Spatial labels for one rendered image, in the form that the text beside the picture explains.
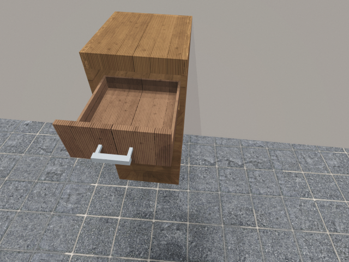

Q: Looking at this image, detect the handle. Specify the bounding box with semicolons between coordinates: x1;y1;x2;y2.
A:
91;145;133;165

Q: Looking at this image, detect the drawer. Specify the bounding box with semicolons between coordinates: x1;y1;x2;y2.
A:
52;75;181;166

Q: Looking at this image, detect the cabinet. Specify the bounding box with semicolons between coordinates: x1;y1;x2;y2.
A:
79;11;192;185

